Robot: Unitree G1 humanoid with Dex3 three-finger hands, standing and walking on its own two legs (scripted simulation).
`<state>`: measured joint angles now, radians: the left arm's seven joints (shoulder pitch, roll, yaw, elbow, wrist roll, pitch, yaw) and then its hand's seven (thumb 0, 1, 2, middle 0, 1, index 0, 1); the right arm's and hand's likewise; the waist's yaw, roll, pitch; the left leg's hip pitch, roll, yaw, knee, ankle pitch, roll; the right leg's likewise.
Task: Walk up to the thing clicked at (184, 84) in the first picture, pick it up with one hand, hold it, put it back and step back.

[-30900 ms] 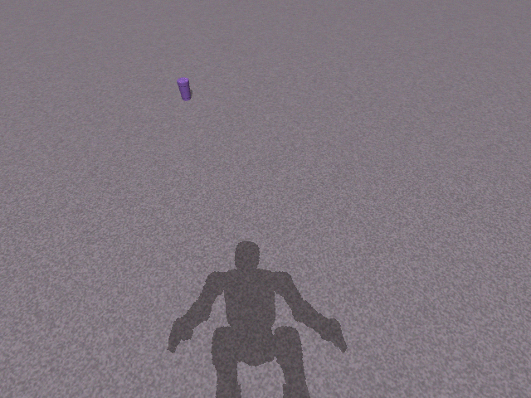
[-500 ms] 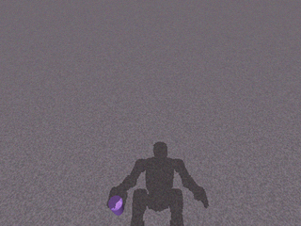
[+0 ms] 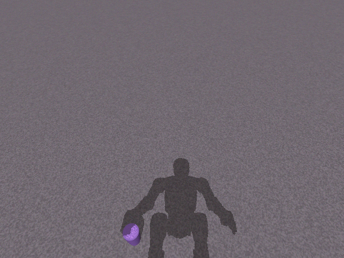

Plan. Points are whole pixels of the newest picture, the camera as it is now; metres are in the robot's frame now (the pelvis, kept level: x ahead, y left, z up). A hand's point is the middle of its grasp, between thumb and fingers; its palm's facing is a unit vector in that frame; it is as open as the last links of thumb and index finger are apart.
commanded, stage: stand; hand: left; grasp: from the side
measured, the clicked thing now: (132, 235) +0.38 +0.23 -0.71
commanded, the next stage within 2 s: step back in 0.52 s
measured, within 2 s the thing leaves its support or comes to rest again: neither
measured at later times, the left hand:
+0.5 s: hand out of the picture +0.08 +0.25 -0.16, palm faces -0.02 -0.94 -0.34, open 7.4 cm
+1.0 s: hand out of the picture +0.09 +0.30 -0.19, palm faces -0.04 -0.92 -0.40, open 7.4 cm
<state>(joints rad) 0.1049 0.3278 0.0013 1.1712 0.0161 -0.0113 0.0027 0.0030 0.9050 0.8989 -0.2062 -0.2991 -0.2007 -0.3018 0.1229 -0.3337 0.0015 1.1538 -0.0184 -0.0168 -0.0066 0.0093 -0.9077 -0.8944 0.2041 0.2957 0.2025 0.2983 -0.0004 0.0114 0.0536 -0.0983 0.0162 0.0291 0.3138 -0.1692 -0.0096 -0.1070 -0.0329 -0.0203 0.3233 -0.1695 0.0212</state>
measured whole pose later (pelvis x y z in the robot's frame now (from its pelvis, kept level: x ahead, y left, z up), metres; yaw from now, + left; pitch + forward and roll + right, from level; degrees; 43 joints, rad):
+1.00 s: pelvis -0.07 +0.03 -0.03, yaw +0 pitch -2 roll +0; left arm 0.01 0.43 0.06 0.88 0.02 0.06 0.04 0.00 0.91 0.90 -0.21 -0.30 -0.20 -0.30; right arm 0.16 -0.37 -0.06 0.94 -0.03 0.03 0.01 0.01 -0.91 -0.89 0.20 0.30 0.20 0.30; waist -0.03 -0.06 0.19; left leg -0.31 -0.03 -0.02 0.73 -0.39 0.03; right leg -0.49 0.07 0.17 1.01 -0.54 -0.02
